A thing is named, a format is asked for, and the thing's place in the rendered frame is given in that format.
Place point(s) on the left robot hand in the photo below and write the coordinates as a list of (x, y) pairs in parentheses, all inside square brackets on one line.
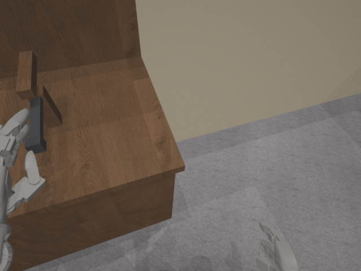
[(12, 135)]

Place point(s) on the tap lever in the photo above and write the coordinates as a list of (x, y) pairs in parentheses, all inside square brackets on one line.
[(35, 141)]

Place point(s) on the left robot forearm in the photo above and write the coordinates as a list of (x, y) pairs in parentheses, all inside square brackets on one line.
[(6, 249)]

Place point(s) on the right robot hand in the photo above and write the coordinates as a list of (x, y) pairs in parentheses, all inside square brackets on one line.
[(282, 256)]

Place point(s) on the counter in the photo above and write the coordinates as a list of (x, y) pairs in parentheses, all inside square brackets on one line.
[(111, 157)]

